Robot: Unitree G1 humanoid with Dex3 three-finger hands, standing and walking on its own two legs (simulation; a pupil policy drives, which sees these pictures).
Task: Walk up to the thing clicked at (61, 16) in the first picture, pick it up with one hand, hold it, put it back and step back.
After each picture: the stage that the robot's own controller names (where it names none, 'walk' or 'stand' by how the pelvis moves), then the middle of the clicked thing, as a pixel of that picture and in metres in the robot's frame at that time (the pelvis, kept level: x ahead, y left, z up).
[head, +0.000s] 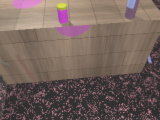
stand; (62, 13) +0.97 +0.16 -0.09
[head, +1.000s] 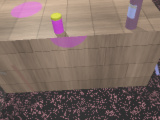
walk; (57, 23) +0.86 +0.21 -0.07
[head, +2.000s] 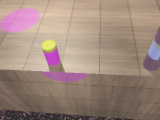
walk; (51, 53) +0.54 +0.20 -0.08
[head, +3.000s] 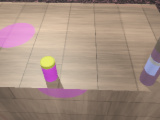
stand; (49, 69) +0.50 +0.18 -0.09
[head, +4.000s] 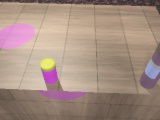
stand; (49, 71) +0.49 +0.17 -0.10
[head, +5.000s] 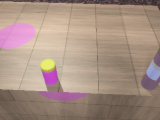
stand; (49, 72) +0.48 +0.17 -0.10
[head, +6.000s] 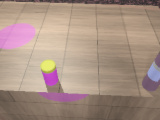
stand; (49, 73) +0.47 +0.17 -0.10
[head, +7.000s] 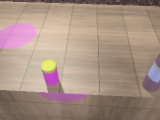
rise first; (50, 73) +0.47 +0.17 -0.10
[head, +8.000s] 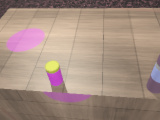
rise first; (54, 73) +0.48 +0.20 -0.09
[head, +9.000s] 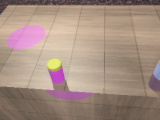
go down; (56, 71) +0.49 +0.19 -0.09
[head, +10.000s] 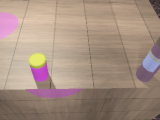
go down; (39, 67) +0.46 +0.17 -0.07
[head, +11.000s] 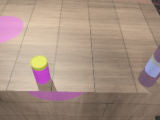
approach; (41, 70) +0.46 +0.18 -0.06
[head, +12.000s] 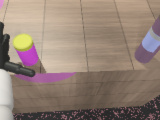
close; (26, 50) +0.48 +0.19 -0.02
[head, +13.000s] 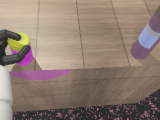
lift; (21, 49) +0.48 +0.19 -0.01
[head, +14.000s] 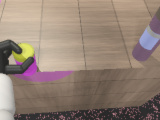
lift; (25, 60) +0.44 +0.18 -0.01
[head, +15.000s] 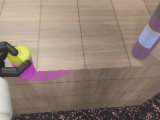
lift; (22, 63) +0.43 +0.19 -0.01
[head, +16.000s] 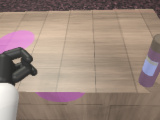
lift; out of the picture +0.29 +0.13 -0.60
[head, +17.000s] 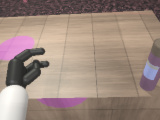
stand; out of the picture +0.16 +0.18 -0.73
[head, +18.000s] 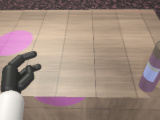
stand; out of the picture +0.16 +0.19 -0.74
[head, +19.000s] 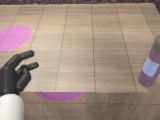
stand; out of the picture +0.17 +0.19 -0.73
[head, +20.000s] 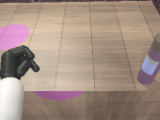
crouch; out of the picture +0.17 +0.19 -0.74
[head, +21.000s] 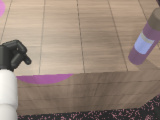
lower; out of the picture +0.19 +0.19 -0.70
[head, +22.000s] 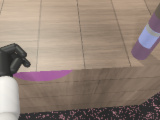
lower; out of the picture +0.18 +0.19 -0.66
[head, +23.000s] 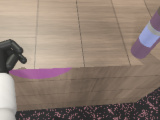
lower; out of the picture +0.18 +0.18 -0.66
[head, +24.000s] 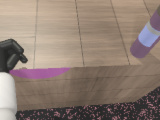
lower; out of the picture +0.18 +0.17 -0.66
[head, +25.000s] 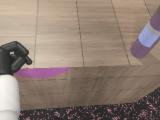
loosen; out of the picture +0.18 +0.18 -0.66
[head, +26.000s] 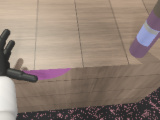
withdraw; out of the picture +0.18 +0.18 -0.66
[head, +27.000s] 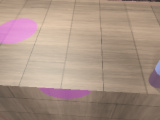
sink last; out of the picture +0.16 +0.16 -0.70
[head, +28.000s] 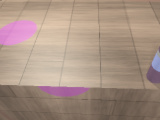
stand; out of the picture +0.17 +0.18 -0.70
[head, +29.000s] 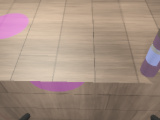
stand; out of the picture +0.18 +0.19 -0.69
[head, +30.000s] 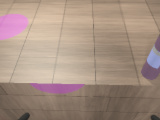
stand; out of the picture +0.17 +0.19 -0.69
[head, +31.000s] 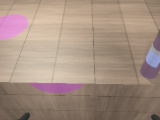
stand; out of the picture +0.17 +0.19 -0.69
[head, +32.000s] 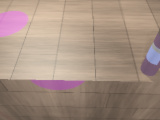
stand; out of the picture +0.18 +0.18 -0.69
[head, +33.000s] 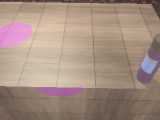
walk; out of the picture +0.19 +0.17 -0.75
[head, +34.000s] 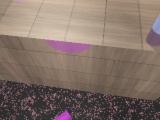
walk; (62, 119) +0.35 +0.17 -0.71
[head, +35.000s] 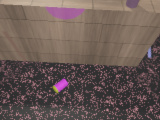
walk; (60, 85) +0.63 +0.17 -0.73
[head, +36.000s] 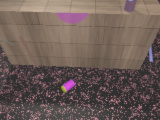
stand; (68, 86) +0.78 +0.16 -0.73
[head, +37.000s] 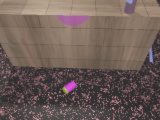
stand; (69, 87) +0.78 +0.15 -0.75
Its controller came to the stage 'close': yes
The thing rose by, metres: 0.10
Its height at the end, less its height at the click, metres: -0.65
